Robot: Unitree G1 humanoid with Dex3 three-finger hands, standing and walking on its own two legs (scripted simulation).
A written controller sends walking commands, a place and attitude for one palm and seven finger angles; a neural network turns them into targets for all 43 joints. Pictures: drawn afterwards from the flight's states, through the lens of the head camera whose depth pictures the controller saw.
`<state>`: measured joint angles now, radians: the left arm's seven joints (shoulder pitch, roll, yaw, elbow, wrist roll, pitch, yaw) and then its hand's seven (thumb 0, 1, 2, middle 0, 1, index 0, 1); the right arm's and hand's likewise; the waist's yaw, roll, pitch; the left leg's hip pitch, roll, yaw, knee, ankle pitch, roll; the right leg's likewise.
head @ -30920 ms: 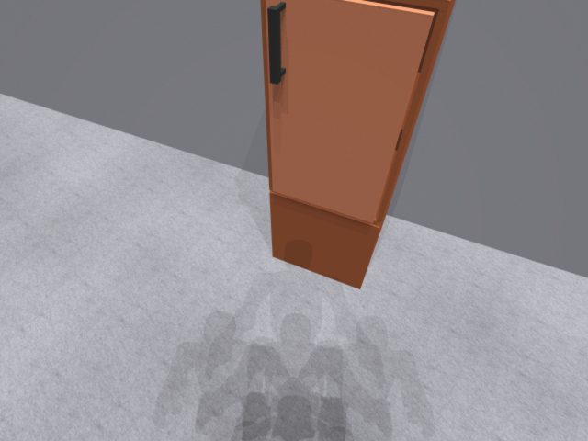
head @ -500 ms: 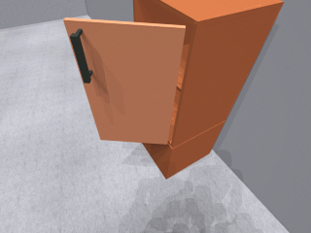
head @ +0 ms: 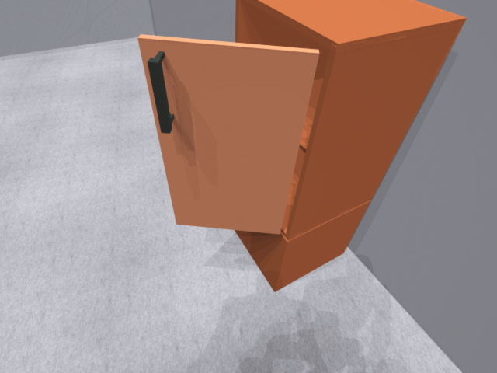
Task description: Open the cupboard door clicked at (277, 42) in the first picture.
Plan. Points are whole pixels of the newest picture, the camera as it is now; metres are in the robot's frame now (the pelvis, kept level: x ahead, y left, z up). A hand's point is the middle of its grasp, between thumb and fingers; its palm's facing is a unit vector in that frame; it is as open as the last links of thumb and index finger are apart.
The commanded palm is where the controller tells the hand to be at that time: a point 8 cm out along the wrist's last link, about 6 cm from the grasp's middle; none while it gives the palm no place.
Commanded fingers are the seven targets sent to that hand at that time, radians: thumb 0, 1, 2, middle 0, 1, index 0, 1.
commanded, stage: shuffle to correct the standing spot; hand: left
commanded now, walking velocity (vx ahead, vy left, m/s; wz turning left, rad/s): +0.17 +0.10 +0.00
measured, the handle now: (163, 93) +0.59 +0.23 +0.15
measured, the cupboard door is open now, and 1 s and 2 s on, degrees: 55 55 55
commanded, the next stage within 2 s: come to a stop and stand still in 0.06 s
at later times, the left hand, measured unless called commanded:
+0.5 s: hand out of the picture +0.09 +0.19 -0.17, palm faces -0.01 -0.98 -0.22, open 7.2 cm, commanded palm none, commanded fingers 0.00 0.90 0.90 -0.20 -0.30 -0.20 -0.30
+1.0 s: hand out of the picture +0.05 +0.19 -0.16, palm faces +0.00 -0.97 -0.23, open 7.3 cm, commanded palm none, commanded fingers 0.00 0.90 0.90 -0.20 -0.30 -0.20 -0.30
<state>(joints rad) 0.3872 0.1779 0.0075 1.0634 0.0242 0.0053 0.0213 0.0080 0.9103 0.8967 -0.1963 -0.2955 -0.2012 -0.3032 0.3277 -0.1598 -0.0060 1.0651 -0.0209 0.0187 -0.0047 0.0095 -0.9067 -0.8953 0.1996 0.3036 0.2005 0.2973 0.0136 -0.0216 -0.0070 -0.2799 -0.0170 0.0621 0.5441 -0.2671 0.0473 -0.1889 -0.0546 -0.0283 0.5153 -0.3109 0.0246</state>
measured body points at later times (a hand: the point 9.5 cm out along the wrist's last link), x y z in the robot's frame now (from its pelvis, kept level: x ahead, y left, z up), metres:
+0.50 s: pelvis +0.05 +0.01 +0.00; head +0.06 +0.01 +0.45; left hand +0.09 +0.24 -0.15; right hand +0.02 -0.18 -0.16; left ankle +0.03 +0.09 -0.73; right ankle +0.08 -0.10 -0.73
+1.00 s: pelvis +0.04 +0.01 +0.00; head +0.04 -0.01 +0.45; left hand +0.05 +0.24 -0.14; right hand +0.07 -0.22 -0.16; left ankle +0.03 +0.09 -0.73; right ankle +0.08 -0.10 -0.73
